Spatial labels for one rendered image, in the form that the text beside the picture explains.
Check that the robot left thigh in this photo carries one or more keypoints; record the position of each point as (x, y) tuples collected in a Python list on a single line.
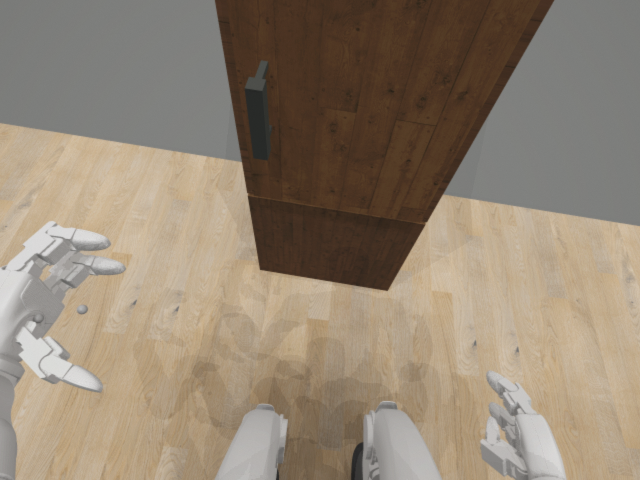
[(257, 448)]

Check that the right robot shin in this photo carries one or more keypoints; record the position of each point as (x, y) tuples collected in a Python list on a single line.
[(371, 472)]

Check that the cupboard door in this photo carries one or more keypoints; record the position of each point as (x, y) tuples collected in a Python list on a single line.
[(369, 100)]

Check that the handle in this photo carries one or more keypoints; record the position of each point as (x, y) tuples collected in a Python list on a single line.
[(257, 108)]

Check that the left robot forearm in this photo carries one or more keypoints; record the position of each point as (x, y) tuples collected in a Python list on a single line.
[(11, 372)]

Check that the robot left hand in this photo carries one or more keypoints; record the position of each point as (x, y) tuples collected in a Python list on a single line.
[(23, 295)]

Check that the robot right hand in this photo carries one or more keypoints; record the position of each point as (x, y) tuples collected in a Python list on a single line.
[(528, 434)]

